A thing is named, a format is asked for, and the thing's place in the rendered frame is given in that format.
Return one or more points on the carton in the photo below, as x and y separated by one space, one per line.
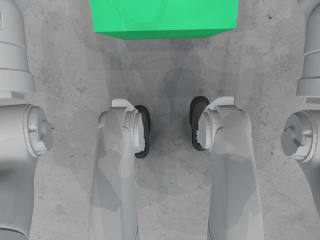
163 19

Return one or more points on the right robot upper arm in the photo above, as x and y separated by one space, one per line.
300 140

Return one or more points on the left robot upper arm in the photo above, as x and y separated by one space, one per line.
25 135

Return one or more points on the left robot forearm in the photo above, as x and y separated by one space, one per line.
15 78

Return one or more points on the right robot forearm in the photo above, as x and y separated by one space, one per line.
309 85

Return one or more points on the robot left shin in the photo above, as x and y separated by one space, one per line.
119 103

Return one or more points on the robot right foot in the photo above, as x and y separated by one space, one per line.
197 107

